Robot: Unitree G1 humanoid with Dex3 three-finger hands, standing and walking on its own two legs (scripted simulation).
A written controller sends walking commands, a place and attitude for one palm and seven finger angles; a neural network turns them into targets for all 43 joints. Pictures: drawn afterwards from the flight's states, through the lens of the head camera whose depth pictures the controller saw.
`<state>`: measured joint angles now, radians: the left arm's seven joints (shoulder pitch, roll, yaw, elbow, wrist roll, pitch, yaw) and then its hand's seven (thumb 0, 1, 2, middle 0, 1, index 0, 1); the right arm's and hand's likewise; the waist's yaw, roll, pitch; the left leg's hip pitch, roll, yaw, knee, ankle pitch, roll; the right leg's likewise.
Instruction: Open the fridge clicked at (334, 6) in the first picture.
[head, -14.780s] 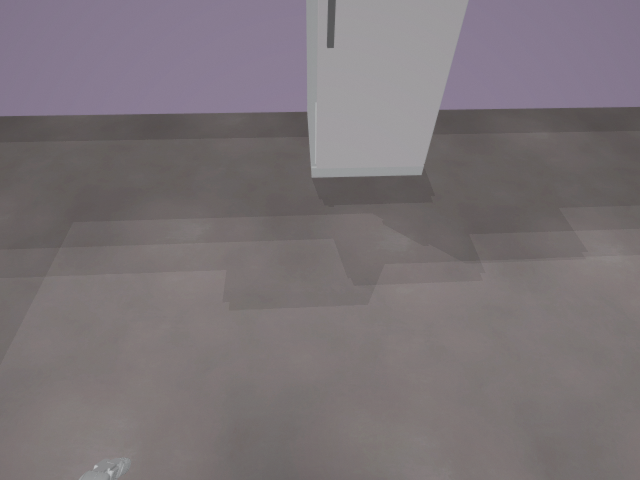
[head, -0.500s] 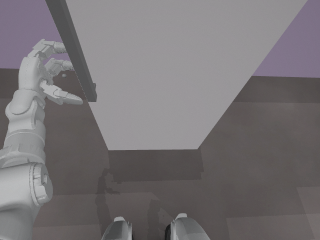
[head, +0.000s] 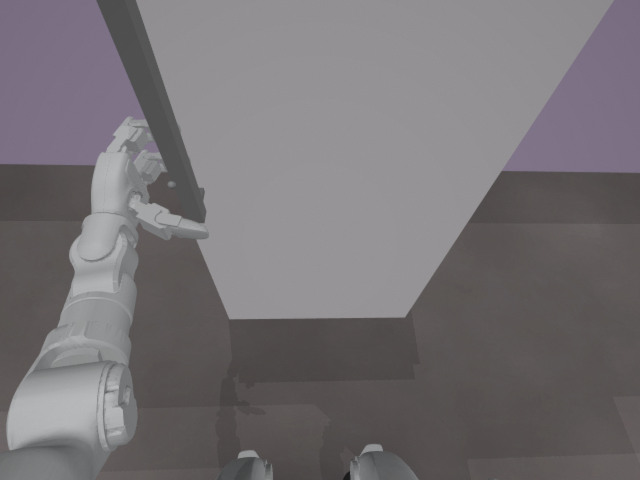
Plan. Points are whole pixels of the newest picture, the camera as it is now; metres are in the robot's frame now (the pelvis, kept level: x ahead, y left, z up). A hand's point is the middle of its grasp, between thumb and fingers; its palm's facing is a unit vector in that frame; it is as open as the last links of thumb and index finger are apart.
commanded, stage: slide the fingers in behind the handle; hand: left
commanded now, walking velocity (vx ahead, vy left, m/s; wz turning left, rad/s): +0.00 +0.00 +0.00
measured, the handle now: (162, 101) +0.52 +0.18 +0.16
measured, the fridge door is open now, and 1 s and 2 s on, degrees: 0 0 0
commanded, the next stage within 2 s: grip the handle and tug to test in 1.14 s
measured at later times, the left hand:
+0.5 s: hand (190, 185) +0.46 +0.16 +0.08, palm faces -0.01 -1.00 +0.00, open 14.1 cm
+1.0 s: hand (192, 184) +0.46 +0.15 +0.07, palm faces -0.01 -1.00 -0.01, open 14.1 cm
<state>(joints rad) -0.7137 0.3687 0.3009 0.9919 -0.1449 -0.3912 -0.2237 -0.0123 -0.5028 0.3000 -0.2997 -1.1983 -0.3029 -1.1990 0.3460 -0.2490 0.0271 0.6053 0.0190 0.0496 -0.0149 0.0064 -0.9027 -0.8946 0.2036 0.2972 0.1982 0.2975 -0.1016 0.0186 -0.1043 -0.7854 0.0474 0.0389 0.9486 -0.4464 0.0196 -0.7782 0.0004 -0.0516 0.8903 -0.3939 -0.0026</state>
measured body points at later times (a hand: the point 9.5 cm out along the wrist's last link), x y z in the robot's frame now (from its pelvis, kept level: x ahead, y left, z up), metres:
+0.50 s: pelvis +0.00 -0.01 +0.00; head +0.09 +0.00 +0.44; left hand +0.45 +0.21 +0.08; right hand +0.05 -0.27 -0.12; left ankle +0.00 +0.10 -0.69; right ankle +0.02 -0.12 -0.69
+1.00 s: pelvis +0.00 -0.01 +0.00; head +0.10 +0.00 +0.44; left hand +0.46 +0.21 +0.08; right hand +0.05 -0.27 -0.12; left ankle +0.00 +0.10 -0.69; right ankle +0.02 -0.12 -0.69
